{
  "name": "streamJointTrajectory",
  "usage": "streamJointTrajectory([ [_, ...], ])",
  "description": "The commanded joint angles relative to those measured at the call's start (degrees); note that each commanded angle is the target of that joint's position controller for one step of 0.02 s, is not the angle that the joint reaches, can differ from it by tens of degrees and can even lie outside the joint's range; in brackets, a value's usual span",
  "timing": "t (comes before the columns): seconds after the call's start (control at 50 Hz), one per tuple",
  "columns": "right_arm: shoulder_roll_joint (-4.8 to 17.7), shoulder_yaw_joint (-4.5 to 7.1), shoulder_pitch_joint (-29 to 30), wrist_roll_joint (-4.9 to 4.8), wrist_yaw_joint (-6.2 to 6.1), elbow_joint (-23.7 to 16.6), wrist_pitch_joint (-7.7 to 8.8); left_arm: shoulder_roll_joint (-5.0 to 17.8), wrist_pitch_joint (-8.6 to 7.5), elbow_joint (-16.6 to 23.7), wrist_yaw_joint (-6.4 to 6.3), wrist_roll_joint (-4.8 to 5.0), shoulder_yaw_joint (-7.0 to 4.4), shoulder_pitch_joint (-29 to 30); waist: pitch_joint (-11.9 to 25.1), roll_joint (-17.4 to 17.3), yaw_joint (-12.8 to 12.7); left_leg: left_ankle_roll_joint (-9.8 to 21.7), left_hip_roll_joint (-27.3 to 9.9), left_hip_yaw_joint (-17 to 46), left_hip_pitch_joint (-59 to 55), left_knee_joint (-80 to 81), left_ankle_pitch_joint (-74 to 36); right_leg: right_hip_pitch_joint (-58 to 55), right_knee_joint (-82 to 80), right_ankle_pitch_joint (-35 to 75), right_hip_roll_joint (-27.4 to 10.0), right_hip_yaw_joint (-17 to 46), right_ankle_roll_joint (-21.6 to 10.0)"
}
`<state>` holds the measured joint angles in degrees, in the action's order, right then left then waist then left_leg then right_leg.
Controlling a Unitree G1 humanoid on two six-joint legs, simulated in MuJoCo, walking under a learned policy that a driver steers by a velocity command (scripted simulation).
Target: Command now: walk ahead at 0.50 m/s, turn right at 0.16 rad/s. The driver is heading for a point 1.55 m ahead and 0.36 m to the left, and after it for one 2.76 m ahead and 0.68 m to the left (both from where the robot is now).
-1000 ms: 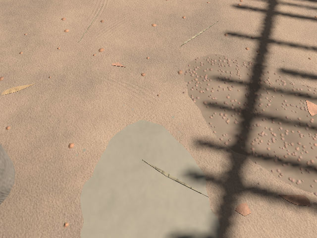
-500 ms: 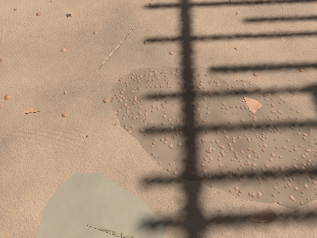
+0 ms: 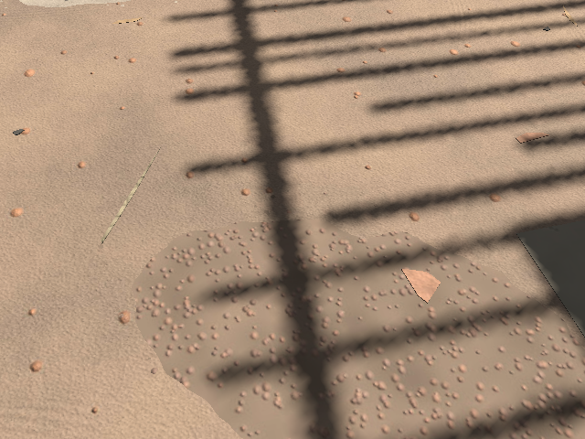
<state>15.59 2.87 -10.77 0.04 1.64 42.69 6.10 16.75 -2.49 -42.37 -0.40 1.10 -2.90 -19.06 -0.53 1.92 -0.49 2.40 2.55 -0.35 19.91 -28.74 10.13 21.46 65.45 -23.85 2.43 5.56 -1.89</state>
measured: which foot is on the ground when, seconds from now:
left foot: down 0.00-0.36, up 0.38-0.76, down 0.78-1.00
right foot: up 0.00-0.32, down 0.34-0.78, up 0.80-1.00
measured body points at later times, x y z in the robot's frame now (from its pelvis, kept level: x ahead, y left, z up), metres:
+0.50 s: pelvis +0.22 -0.03 +0.00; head +0.27 -0.04 +0.45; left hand +0.39 +0.24 -0.08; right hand +0.33 -0.32 -0.12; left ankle +0.14 +0.09 -0.65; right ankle +0.32 -0.14 -0.73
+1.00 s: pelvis +0.27 +0.02 +0.01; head +0.29 +0.06 +0.46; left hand +0.27 +0.34 -0.11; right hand +0.53 -0.16 -0.06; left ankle +0.26 +0.11 -0.73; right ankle +0.34 -0.12 -0.66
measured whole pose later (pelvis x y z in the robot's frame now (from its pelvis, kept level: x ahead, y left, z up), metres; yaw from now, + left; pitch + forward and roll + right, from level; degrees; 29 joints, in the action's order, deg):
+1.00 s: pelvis +0.27 +0.02 +0.01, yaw +27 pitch +2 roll -2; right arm 16.9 3.1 -10.2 0.4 -1.4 35.4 -1.5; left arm 18.7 1.1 -45.1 -1.6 0.1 -5.0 -5.8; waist -3.1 1.7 0.1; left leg 3.1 1.7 3.1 17.8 -26.4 10.3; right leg 30.2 58.6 -21.6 -0.5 0.8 4.3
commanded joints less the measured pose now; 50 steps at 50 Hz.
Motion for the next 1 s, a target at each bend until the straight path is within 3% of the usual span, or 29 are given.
streamJointTrajectory([
  [0.02,5.6,1.10,-3.3,0.60,-0.34,-1.6,-0.02,5.7,-1.49,6.1,0.25,-0.72,-1.65,4.0,-0.3,-7.3,1.6,9.7,-15.5,21.9,-13.9,17.3,4.9,17.9,-0.8,6.0,-7.5,0.6,0.4],
  [0.06,6.1,1.16,-4.2,-0.01,-0.41,-0.8,0.21,3.8,-1.39,6.0,0.33,-0.87,-1.20,3.7,0.2,-8.1,1.1,10.6,-14.2,18.2,-12.0,18.7,-1.9,16.2,-4.8,7.5,-7.9,-1.1,1.2],
  [0.1,8.0,1.65,-5.4,-0.64,-0.76,0.0,0.02,2.7,-1.74,7.4,0.17,-1.44,-0.66,7.2,-0.5,-6.8,1.6,11.5,-13.9,16.0,-11.6,19.8,-7.5,16.9,-12.2,10.8,-8.0,-2.2,2.4],
  [0.18,9.8,2.21,-8.4,-1.37,-1.54,1.6,-1.02,1.1,-2.75,8.7,0.83,-1.14,0.12,14.6,-1.0,-6.1,3.8,9.9,-11.4,11.4,-9.9,19.1,-10.8,11.1,-28.4,22.8,-5.5,-3.2,4.1],
  [0.22,10.0,2.27,-11.1,-1.62,-1.73,2.6,-1.57,1.5,-3.19,9.3,1.35,-0.68,0.04,17.9,-1.2,-6.1,5.1,9.5,-11.9,12.1,-10.2,18.0,-10.3,8.4,-32.2,26.0,-4.1,-3.4,4.5],
  [0.26,9.8,2.28,-12.6,-1.60,-2.11,3.4,-2.54,2.4,-3.75,10.0,1.74,-0.81,-0.38,19.9,-1.5,-6.8,5.0,8.2,-12.0,13.4,-12.6,14.1,-15.8,6.8,-36.0,25.9,-2.6,-2.8,3.9],
  [0.3,10.7,2.73,-12.4,-1.63,-2.65,3.2,-3.50,4.2,-4.19,9.9,1.76,-1.17,-1.28,18.3,0.3,-8.2,3.2,5.9,-11.8,15.2,-14.7,8.3,-20.3,2.5,-39.2,24.7,-1.7,-2.3,2.4],
  [0.32,10.5,2.75,-11.0,-1.75,-2.87,2.6,-3.78,5.1,-4.36,8.8,1.56,-1.52,-1.79,14.8,2.2,-8.1,1.0,4.4,-10.4,14.8,-13.8,4.2,-22.4,-3.4,-41.9,27.5,-1.6,-2.8,1.0],
  [0.34,9.3,2.43,-10.0,-1.52,-2.91,1.5,-3.67,7.0,-4.43,7.9,1.06,-2.23,-2.50,10.4,5.7,-7.2,-1.4,2.2,-7.3,13.5,-10.3,-2.5,-22.0,-12.5,-43.0,33.7,-4.1,-2.1,-0.8],
  [0.36,5.8,1.27,-8.0,-0.09,-2.97,-1.3,-3.35,11.3,-4.15,7.3,0.20,-3.43,-3.50,2.3,14.2,0.1,-4.8,-0.7,-2.9,10.5,0.1,-18.5,-6.3,-28.7,-38.1,52.4,-15.6,6.8,-4.8],
  [0.38,1.5,-0.19,-20.4,-0.30,-2.73,-0.5,-3.13,12.4,-2.68,7.2,0.35,-3.24,-3.46,1.4,24.4,15.2,-0.5,-3.6,1.8,6.9,14.2,-35.0,32.3,-43.2,-34.9,62.4,-30.8,22.0,-14.4],
  [0.4,7.6,1.21,-20.6,-1.35,-2.86,0.6,-3.71,8.7,-1.48,7.8,0.55,-2.20,-2.93,2.0,24.7,10.9,-1.8,-4.5,-1.5,9.0,16.4,-41.1,29.9,-38.9,-38.3,50.0,-28.8,23.9,-14.4],
  [0.42,9.7,2.21,-14.8,-1.96,-3.13,-0.4,-4.54,5.9,-0.92,7.9,0.34,-1.71,-2.11,4.7,16.5,7.2,-2.2,-5.3,-3.0,7.0,20.0,-43.4,26.0,-32.8,-40.2,43.5,-25.3,17.0,-12.4],
  [0.44,9.2,2.37,-12.2,-1.73,-3.56,-0.8,-5.52,4.8,-0.50,7.5,0.21,-1.54,-1.62,8.3,11.7,4.5,-1.0,-6.2,-4.7,5.4,20.1,-42.7,22.7,-25.9,-42.3,40.7,-22.6,12.5,-11.3],
  [0.46,8.9,2.70,-11.6,-1.27,-3.87,-1.1,-6.77,3.8,-0.20,7.3,0.29,-1.64,-1.27,11.3,8.2,4.6,0.6,-6.9,-6.0,5.1,18.1,-41.5,20.7,-18.8,-44.4,38.1,-21.0,8.9,-11.0],
  [0.5,6.3,2.52,-12.6,-1.15,-4.11,-1.8,-8.64,5.0,-0.34,6.6,0.36,-2.77,-1.79,15.0,4.8,7.0,2.9,-7.7,-6.4,3.0,11.0,-38.7,16.5,-7.7,-49.2,34.3,-18.5,2.5,-11.2],
  [0.54,5.3,2.46,-11.2,-0.86,-4.01,-3.1,-9.15,5.6,-0.67,5.9,0.13,-2.79,-2.22,16.3,4.5,6.8,3.3,-7.6,-6.9,2.2,9.4,-33.7,12.9,-6.1,-50.7,34.2,-18.9,-0.9,-11.9],
  [0.6,4.9,2.12,-7.3,-0.55,-2.92,-5.2,-9.08,6.9,-0.31,4.9,-0.52,-2.04,-2.77,17.1,6.0,5.2,2.4,-6.2,-7.7,1.6,5.6,-24.3,6.4,-7.0,-50.9,33.4,-19.6,-4.5,-11.8],
  [0.66,6.2,2.41,-4.1,-0.68,-1.74,-7.2,-9.47,8.6,0.57,3.7,-0.56,-1.20,-3.32,16.6,5.8,5.2,1.5,-4.8,-7.4,0.2,3.0,-18.2,5.2,-8.7,-50.1,29.3,-20.9,-6.0,-11.0],
  [0.74,7.4,3.27,-3.7,-0.48,-0.81,-8.4,-9.92,9.9,1.53,2.0,-0.28,0.56,-3.78,16.0,4.8,4.2,2.5,-1.3,-4.9,-2.8,-3.4,-4.7,1.9,-10.1,-43.5,22.7,-20.6,-8.1,-6.5],
  [0.76,8.7,3.92,-5.0,-0.17,-1.16,-8.0,-9.80,8.4,1.76,0.7,-0.19,0.53,-3.47,13.5,4.8,1.8,2.5,0.4,-3.8,-2.0,-7.8,-0.5,-2.5,-8.0,-38.9,17.9,-18.4,-10.0,-3.5],
  [0.78,13.8,5.38,-6.7,-0.18,-2.09,-8.3,-9.52,5.6,2.05,0.1,0.04,-0.98,-2.76,10.6,4.7,-10.0,1.6,4.0,-11.2,9.6,-14.2,6.2,-18.8,-0.8,-25.7,7.9,-12.7,-15.7,1.7],
  [0.8,19.2,5.99,-5.6,0.70,-2.71,-10.7,-9.07,4.2,2.22,3.2,-0.21,-3.11,-1.95,12.5,3.7,-23.0,1.1,15.6,-24.1,29.6,-18.4,8.1,-29.4,15.5,-9.6,-14.4,-3.5,-15.3,6.9],
  [0.82,16.7,5.37,-7.6,1.79,-2.10,-10.5,-7.73,6.6,2.20,3.6,-0.65,-2.42,-2.71,16.9,7.7,-15.5,5.2,19.1,-24.2,30.1,-16.7,9.3,-27.1,16.9,0.1,-15.7,-2.7,-5.1,6.4],
  [0.84,15.5,4.84,-5.9,1.63,-1.93,-10.2,-6.65,7.2,2.38,3.7,-0.82,-1.09,-3.03,16.9,6.9,-12.4,3.7,16.5,-21.3,25.0,-15.9,9.2,-24.2,17.6,2.3,-11.1,-3.6,-3.0,5.3],
  [0.86,13.9,4.62,-2.6,0.53,-2.15,-10.4,-6.24,7.2,2.52,2.4,-1.26,-0.96,-3.28,15.4,6.3,-9.2,1.9,13.1,-18.3,21.4,-15.2,8.6,-20.1,17.8,1.1,-6.2,-4.6,-2.3,4.8],
  [0.88,11.8,3.81,0.3,-0.32,-2.51,-10.9,-6.42,7.9,2.71,1.6,-1.69,-1.41,-3.55,14.7,6.1,-8.4,1.0,11.1,-17.2,19.3,-14.7,8.3,-19.9,17.5,-0.4,-3.0,-5.2,-2.1,5.0],
  [0.92,10.1,2.80,2.1,0.16,-3.13,-11.6,-6.76,7.3,2.85,0.6,-1.53,-1.42,-3.55,12.7,7.9,-9.1,-0.3,10.6,-15.3,16.0,-11.9,8.0,-24.6,12.1,0.4,1.1,-4.0,-3.1,5.8],
  [1.0,9.6,2.45,1.7,0.36,-3.52,-11.0,-6.91,4.7,3.05,0.4,-1.12,-0.88,-2.33,13.4,7.7,-9.0,0.7,10.5,-14.2,14.8,-12.9,8.1,-20.1,8.2,-11.8,4.0,-4.3,-3.1,6.7],
])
